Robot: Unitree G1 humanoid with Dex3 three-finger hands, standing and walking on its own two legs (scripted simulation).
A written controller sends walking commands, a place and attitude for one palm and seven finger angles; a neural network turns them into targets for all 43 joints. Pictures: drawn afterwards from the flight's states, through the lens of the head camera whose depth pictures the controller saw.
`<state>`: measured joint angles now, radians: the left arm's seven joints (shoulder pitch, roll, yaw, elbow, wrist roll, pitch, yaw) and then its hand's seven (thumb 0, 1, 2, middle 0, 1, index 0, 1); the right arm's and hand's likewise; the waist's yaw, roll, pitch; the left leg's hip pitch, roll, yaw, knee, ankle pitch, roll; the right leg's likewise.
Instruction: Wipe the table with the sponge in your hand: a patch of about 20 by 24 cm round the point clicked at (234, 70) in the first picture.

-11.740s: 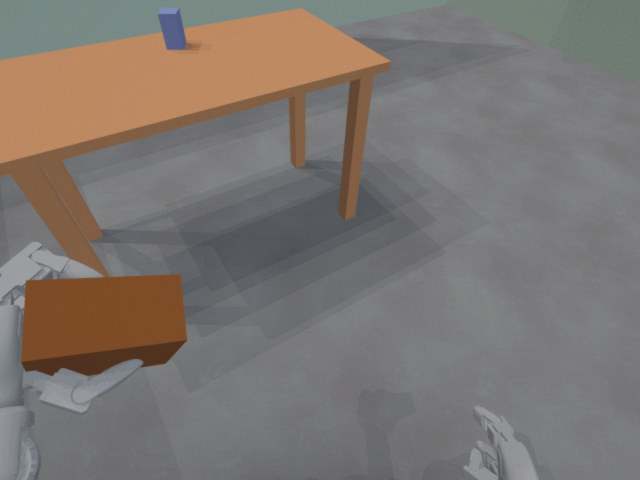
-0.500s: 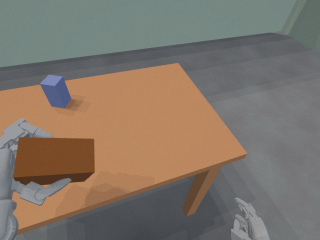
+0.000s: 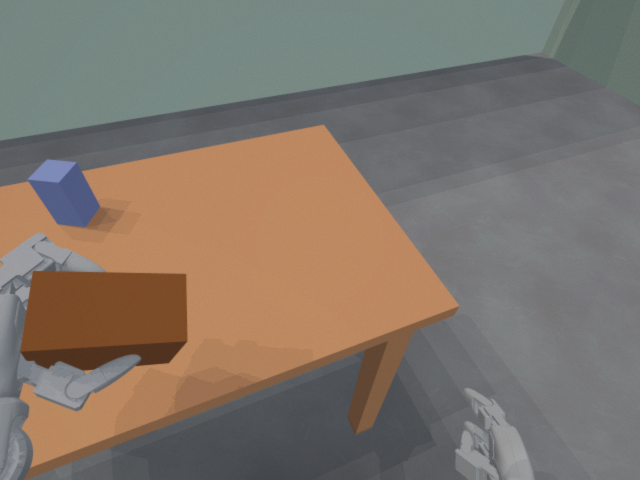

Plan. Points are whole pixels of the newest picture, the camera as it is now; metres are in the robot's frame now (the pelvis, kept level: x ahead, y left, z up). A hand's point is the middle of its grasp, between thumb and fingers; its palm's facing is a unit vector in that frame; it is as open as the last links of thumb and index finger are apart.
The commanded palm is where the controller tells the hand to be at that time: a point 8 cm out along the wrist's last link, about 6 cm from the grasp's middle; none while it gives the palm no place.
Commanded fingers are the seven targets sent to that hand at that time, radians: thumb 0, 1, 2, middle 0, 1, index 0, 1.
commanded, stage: come to a stop and stand still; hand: left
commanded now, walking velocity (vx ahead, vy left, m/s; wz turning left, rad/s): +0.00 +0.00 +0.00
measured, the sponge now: (133, 323) +0.23 +0.20 +0.14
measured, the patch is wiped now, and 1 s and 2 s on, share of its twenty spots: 0.00 0.00 0.00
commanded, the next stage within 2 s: look again from close up in 1.04 s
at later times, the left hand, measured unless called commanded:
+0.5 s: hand (47, 340) +0.20 +0.26 +0.16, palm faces +0.37 -0.84 -0.39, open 10.4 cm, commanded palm +0.15 +0.30 +0.18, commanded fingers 0.00 0.10 1.30 -1.20 -1.60 -1.20 -1.60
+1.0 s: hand out of the picture +0.20 +0.30 +0.16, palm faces +0.37 -0.84 -0.39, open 10.4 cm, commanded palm +0.15 +0.34 +0.18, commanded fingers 0.00 0.10 1.30 -1.20 -1.60 -1.20 -1.60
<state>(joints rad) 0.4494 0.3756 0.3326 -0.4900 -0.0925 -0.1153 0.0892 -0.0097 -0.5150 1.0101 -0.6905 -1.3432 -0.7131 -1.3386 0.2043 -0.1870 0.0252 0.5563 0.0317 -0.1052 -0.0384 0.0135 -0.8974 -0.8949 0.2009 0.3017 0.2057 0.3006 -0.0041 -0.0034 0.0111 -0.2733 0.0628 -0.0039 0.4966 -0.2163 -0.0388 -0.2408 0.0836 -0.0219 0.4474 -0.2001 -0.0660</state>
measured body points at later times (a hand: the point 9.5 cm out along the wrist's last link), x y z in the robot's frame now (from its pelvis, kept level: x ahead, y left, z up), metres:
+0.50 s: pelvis +0.00 +0.02 +0.00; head +0.01 +0.01 +0.45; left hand +0.18 +0.30 +0.18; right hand +0.19 -0.21 -0.08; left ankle +0.03 +0.14 -0.74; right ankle +0.02 -0.08 -0.74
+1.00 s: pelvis -0.01 +0.06 +0.01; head -0.01 +0.06 +0.46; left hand +0.17 +0.34 +0.18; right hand +0.17 -0.16 -0.07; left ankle +0.03 +0.15 -0.74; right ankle +0.02 -0.08 -0.74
